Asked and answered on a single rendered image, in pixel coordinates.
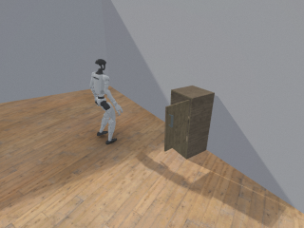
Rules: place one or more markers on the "robot left thigh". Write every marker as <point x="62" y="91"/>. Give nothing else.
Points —
<point x="106" y="114"/>

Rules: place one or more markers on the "cupboard door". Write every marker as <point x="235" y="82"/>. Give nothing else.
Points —
<point x="176" y="135"/>

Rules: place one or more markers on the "right robot forearm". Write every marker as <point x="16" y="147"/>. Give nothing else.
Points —
<point x="109" y="96"/>

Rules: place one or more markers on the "left robot upper arm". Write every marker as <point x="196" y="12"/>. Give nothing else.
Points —
<point x="92" y="80"/>

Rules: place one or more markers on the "handle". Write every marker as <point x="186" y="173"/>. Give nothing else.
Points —
<point x="172" y="120"/>

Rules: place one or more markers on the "right robot upper arm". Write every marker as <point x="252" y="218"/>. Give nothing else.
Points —
<point x="106" y="83"/>

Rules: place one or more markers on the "robot right thigh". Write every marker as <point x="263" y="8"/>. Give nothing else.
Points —
<point x="110" y="111"/>

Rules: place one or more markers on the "left robot forearm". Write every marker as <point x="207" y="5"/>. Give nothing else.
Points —
<point x="95" y="94"/>

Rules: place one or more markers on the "robot thigh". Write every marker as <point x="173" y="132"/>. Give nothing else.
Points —
<point x="106" y="114"/>
<point x="110" y="111"/>

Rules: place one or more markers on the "right robot hand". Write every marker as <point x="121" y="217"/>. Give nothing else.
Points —
<point x="118" y="108"/>

